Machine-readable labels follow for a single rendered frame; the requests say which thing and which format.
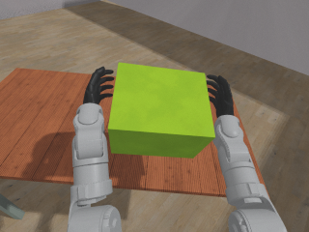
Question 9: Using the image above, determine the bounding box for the left robot upper arm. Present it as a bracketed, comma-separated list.
[68, 205, 122, 232]

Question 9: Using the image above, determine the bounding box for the table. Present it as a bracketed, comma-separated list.
[0, 68, 270, 219]

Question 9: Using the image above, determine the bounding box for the robot right hand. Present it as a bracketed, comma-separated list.
[206, 74, 235, 118]

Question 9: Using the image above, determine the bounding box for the left robot forearm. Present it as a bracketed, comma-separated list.
[67, 102, 113, 232]

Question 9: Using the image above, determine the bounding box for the right robot forearm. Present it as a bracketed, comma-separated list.
[212, 115, 288, 232]

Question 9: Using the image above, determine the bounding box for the right robot upper arm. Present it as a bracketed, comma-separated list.
[228, 209, 287, 232]

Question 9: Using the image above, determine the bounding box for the robot left hand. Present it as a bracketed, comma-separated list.
[82, 67, 114, 104]

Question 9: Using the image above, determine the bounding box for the carton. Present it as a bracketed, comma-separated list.
[108, 62, 215, 159]

